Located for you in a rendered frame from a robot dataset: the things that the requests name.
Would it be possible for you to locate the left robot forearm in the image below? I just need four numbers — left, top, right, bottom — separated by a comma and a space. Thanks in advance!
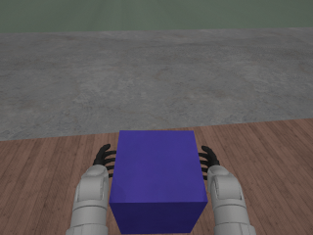
66, 164, 110, 235

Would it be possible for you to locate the carton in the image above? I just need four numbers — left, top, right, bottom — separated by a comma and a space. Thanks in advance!
109, 130, 208, 235

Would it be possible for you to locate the robot left hand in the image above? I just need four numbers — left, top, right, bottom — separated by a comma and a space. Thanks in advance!
93, 144, 116, 178

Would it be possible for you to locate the robot right hand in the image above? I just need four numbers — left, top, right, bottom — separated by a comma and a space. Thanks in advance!
198, 145, 220, 180

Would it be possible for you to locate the right robot forearm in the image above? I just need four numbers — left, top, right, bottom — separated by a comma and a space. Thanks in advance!
206, 164, 256, 235

